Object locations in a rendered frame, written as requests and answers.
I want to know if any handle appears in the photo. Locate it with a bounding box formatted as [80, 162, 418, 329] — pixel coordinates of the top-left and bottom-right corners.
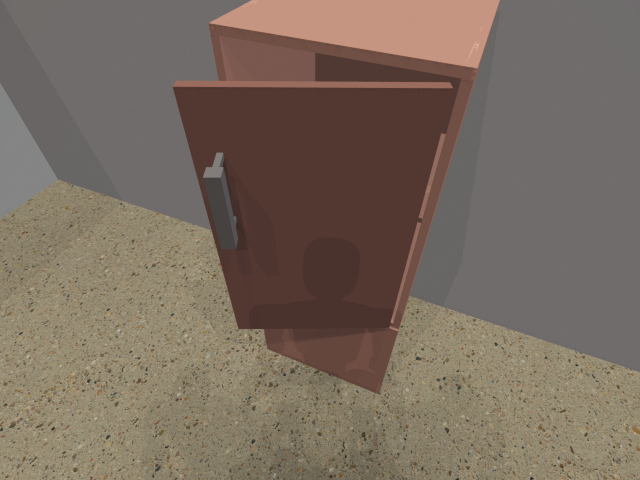
[203, 153, 238, 249]

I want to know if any cupboard door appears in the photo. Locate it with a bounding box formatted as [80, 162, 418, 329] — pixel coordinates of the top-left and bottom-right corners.
[173, 81, 453, 329]

